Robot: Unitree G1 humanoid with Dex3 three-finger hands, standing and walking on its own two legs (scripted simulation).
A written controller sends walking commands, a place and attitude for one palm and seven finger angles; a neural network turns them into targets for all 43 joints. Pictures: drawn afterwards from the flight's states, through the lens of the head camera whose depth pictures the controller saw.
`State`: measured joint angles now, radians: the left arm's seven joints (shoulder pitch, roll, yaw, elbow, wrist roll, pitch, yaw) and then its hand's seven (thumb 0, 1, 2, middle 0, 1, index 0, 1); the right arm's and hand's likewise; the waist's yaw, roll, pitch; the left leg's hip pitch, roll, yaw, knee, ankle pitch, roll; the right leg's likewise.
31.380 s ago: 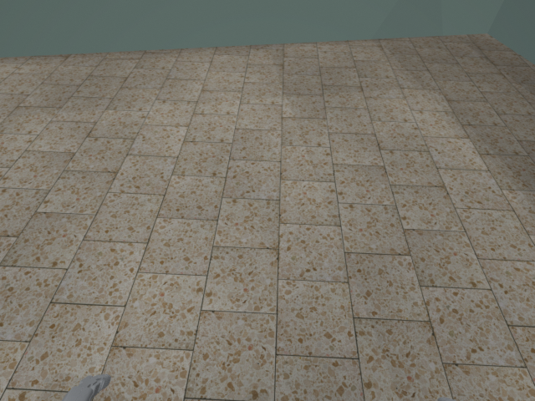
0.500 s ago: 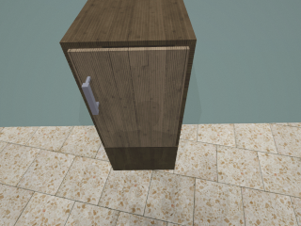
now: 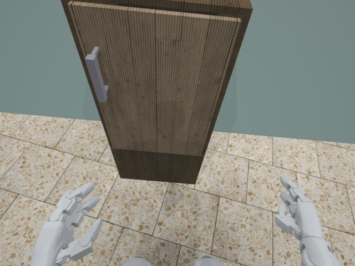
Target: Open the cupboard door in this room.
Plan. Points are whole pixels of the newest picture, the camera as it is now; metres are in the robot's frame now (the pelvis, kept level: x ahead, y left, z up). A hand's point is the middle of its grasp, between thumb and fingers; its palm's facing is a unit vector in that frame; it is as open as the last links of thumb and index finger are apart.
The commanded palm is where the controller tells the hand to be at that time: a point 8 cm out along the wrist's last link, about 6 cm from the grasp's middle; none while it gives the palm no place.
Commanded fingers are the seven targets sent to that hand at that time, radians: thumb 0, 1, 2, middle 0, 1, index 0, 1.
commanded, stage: raise the hand with hooked fingers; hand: left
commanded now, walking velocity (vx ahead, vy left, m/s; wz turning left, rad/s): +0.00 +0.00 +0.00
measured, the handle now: (99, 75) +0.56 +0.28 +0.07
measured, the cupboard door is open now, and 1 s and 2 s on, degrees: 0 0 0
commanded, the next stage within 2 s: move the hooked fingers beside the handle in 1.66 s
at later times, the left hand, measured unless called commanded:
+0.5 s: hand (55, 203) +0.21 +0.25 +0.06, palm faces +0.13 -0.99 -0.09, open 11.7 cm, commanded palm +0.19 +0.30 +0.05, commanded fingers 0.00 -0.22 0.42 -0.28 -1.02 -0.28 -1.02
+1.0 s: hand (33, 175) +0.26 +0.31 +0.07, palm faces +0.05 -1.00 -0.05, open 13.9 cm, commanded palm +0.23 +0.36 +0.08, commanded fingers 0.00 -0.50 0.30 -0.30 -1.20 -0.30 -1.20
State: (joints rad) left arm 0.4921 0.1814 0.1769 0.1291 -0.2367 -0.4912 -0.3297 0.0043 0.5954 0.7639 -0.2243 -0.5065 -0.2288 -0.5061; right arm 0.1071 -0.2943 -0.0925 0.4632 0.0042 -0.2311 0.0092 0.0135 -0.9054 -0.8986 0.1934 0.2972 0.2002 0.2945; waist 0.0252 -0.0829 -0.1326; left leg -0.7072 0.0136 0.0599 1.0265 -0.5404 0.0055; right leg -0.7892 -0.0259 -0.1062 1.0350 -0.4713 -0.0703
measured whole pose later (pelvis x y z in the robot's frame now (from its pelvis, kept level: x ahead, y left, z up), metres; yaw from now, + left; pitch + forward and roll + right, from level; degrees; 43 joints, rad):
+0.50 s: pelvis -0.03 +0.01 +0.00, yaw +0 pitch +13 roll -1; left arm 0.31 0.28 0.34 0.09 -0.32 -0.36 -0.27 0.00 0.01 0.52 -0.26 -0.88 -0.27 -0.88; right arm 0.34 -0.25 0.00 0.58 0.04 -0.21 -0.05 0.02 -0.90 -0.90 0.20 0.30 0.21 0.30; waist -0.03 0.02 -0.11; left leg -0.77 0.02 0.03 1.04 -0.50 0.02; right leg -0.82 -0.01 -0.13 0.98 -0.40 -0.05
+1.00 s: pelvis -0.01 +0.04 +0.02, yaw +1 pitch +11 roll -3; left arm 0.05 0.38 0.37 0.31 -0.33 -0.27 -0.44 -0.01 -0.47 0.31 -0.30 -1.19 -0.30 -1.19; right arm 0.25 -0.26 0.06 0.53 0.03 -0.23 -0.05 0.01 -0.90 -0.90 0.20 0.30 0.21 0.30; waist 0.02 0.02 -0.09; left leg -0.67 0.00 0.03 0.96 -0.49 0.06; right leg -0.69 -0.03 -0.13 0.87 -0.38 -0.01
